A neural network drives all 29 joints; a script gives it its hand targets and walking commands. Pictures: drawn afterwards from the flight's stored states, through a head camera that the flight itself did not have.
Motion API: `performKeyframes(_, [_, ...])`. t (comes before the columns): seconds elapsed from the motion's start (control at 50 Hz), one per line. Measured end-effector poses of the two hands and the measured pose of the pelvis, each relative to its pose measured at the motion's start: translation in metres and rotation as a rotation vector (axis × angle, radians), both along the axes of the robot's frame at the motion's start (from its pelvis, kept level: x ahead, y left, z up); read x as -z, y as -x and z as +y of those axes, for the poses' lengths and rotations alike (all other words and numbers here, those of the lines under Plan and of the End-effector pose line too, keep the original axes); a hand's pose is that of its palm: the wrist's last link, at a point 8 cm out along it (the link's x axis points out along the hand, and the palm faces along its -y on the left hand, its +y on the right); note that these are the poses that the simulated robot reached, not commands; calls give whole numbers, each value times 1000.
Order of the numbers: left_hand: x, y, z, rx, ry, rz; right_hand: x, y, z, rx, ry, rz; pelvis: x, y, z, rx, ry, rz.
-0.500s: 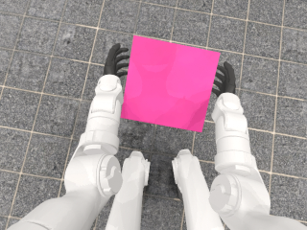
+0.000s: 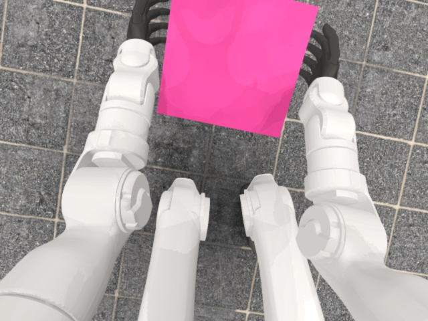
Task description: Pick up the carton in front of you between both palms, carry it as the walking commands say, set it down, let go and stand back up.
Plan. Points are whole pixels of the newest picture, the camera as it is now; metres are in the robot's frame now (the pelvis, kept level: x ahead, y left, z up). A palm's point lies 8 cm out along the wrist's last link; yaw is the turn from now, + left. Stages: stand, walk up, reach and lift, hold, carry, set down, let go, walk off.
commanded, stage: set down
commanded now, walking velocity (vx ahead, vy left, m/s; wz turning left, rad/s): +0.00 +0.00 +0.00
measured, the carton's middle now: (227, 64) +0.53 -0.01 -0.23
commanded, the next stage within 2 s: none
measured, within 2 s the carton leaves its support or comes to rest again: rests again in 1.02 s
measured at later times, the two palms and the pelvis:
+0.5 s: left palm (156, 41) +0.56 +0.13 -0.21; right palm (307, 79) +0.50 -0.16 -0.21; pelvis +0.00 +0.00 -0.06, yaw -1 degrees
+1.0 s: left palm (155, 41) +0.56 +0.13 -0.22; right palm (308, 75) +0.51 -0.17 -0.22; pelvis +0.01 +0.00 -0.06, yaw -1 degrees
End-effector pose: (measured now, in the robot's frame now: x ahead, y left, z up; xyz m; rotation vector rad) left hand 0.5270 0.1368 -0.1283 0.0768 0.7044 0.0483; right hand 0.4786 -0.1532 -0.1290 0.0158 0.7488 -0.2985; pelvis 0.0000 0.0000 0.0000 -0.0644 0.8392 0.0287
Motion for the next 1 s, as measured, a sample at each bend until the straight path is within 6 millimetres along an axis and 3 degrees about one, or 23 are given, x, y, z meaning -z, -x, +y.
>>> performKeyframes(0.14, [47,-11,-12,51,-10,16,48,5,-10,44,-8,13,28,2,1,7,1,-3])
performKeyframes(0.24, [74,-18,-11,54,-25,17,75,1,-7,38,-39,-5,44,5,1,17,1,-48])
performKeyframes(0.4, [76,-27,-11,85,-20,39,77,-17,-8,24,-26,-7,58,0,3,9,-2,-84])
performKeyframes(0.7, [80,-27,-8,91,17,24,81,-16,-11,3,-53,-33,65,2,2,7,-3,-108])
performKeyframes(1.0, [94,-36,-5,105,54,35,92,-28,-16,-46,-27,-20,65,-6,3,9,2,-88])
